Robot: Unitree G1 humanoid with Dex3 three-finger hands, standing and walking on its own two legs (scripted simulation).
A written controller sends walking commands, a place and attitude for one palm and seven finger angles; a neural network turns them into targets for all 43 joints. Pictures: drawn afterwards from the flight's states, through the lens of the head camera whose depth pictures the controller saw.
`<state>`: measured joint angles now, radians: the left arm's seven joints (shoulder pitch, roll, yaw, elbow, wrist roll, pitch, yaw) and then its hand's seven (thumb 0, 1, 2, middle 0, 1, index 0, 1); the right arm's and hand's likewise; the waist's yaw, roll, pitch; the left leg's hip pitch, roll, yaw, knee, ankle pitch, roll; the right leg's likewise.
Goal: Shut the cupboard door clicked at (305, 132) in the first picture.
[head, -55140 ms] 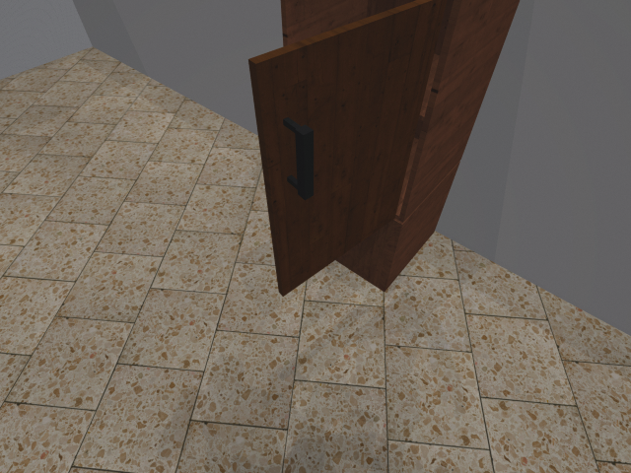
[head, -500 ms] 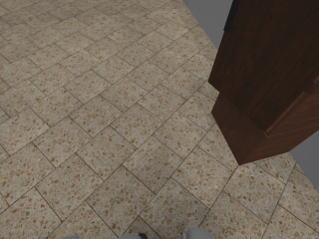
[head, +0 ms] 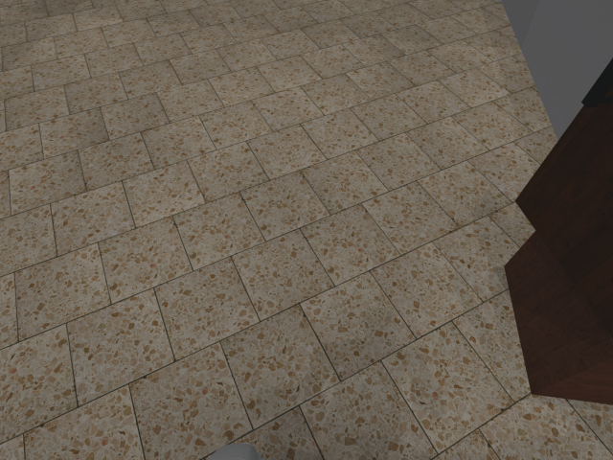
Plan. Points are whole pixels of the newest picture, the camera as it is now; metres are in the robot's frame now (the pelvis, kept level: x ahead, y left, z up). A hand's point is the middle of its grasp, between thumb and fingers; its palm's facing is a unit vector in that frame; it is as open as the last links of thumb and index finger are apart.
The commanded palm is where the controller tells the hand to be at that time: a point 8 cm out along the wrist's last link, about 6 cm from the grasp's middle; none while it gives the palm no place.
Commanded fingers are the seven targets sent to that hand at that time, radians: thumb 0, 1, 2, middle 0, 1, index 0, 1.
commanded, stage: walk to a spot facing it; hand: left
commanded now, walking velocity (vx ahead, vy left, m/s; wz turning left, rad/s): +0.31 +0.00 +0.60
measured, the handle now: out of the picture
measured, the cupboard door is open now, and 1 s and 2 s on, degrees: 19 19 19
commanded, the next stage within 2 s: turn to face it in 0.98 s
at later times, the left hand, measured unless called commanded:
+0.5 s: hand (174, 430) +0.17 +0.21 -0.15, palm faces +0.26 -0.92 -0.27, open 7.4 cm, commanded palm none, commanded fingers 0.00 0.90 0.90 -0.20 -0.30 -0.20 -0.30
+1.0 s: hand (144, 414) +0.19 +0.27 -0.18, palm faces +0.56 -0.80 -0.21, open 7.4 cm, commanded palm none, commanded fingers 0.00 0.90 0.90 -0.20 -0.30 -0.20 -0.30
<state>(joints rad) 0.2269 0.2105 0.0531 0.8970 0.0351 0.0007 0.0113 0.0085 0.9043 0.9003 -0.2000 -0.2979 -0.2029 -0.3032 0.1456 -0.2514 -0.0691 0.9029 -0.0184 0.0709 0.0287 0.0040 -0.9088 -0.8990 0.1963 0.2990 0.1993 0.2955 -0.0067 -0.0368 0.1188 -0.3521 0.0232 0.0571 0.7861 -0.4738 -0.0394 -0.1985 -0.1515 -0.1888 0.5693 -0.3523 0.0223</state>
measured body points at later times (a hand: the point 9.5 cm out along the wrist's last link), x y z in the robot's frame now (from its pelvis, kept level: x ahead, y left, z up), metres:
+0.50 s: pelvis +0.13 -0.01 -0.01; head +0.17 -0.03 +0.44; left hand +0.15 +0.25 -0.13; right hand +0.21 -0.25 -0.17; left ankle +0.02 +0.11 -0.65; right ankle +0.19 -0.10 -0.73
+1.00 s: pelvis +0.30 +0.10 -0.01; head +0.33 +0.14 +0.44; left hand +0.16 +0.31 -0.17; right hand +0.53 -0.04 -0.14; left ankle +0.30 +0.19 -0.74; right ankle +0.33 -0.06 -0.65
